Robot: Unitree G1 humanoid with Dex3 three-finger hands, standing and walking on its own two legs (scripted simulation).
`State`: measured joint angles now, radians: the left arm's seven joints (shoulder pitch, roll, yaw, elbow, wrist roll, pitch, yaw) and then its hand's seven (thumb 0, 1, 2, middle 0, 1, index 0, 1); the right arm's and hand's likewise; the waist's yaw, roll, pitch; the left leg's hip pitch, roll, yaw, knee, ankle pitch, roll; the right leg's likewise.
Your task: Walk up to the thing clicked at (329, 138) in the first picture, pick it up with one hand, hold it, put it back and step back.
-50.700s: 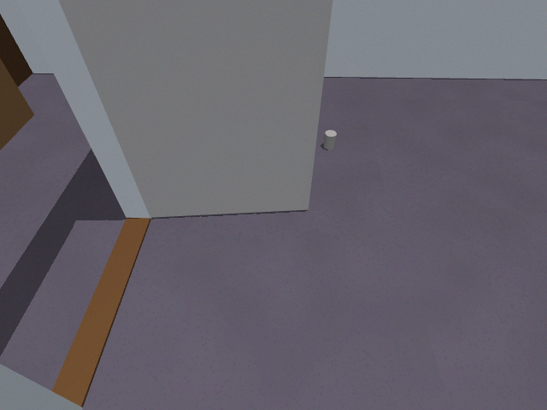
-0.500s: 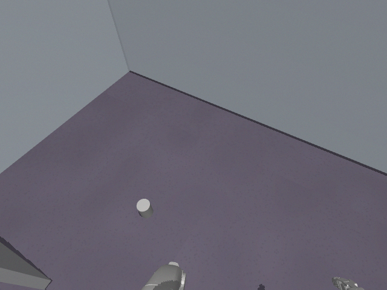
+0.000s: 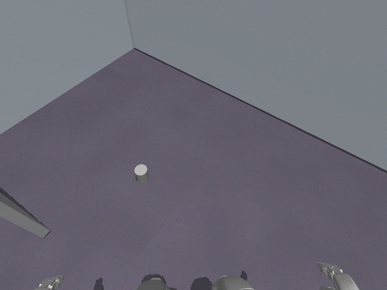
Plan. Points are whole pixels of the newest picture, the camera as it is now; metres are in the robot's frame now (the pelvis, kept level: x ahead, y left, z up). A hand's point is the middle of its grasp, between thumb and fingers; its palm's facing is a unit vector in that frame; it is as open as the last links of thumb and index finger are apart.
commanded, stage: step back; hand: left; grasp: from above
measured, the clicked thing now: (142, 173) +0.73 +0.27 -0.71
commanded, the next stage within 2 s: stand in 1.92 s
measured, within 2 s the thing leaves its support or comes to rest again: neither
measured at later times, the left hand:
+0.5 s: hand out of the picture -0.07 +0.28 -0.15, palm faces +0.05 -0.90 -0.43, open 7.3 cm
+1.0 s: hand out of the picture -0.27 +0.25 -0.13, palm faces +0.04 -0.89 -0.45, open 7.3 cm
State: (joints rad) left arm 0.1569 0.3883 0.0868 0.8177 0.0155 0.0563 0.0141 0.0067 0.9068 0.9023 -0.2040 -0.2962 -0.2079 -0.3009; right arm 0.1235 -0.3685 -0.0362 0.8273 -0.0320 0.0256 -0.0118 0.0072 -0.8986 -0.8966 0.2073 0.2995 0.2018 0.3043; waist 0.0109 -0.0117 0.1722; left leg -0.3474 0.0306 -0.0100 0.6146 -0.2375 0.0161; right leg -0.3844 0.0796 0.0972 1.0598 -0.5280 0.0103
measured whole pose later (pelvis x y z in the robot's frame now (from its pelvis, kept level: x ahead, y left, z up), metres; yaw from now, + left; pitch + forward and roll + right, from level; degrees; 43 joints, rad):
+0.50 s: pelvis -0.18 -0.01 -0.01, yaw +3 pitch -3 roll +0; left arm 0.11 0.41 0.07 0.82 0.02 0.06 0.04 0.01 0.91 0.90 -0.21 -0.30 -0.21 -0.30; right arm 0.17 -0.38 -0.05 0.87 -0.03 0.06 0.01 0.01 -0.90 -0.90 0.20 0.30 0.20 0.30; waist 0.00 -0.03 0.20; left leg -0.30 -0.04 -0.02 0.70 -0.35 0.03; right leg -0.50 0.01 0.08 0.95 -0.50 -0.01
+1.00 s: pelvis -0.32 -0.03 +0.00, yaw +2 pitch -2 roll +1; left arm 0.23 0.36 0.08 0.92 0.06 0.00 0.00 0.01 0.90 0.90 -0.21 -0.30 -0.21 -0.30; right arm 0.23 -0.42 -0.06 0.94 -0.03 0.06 0.01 0.01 -0.90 -0.90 0.20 0.30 0.20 0.30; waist 0.03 0.05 0.09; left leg -0.40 -0.04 -0.10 0.93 -0.45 -0.03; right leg -0.26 -0.02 -0.03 0.64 -0.34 -0.04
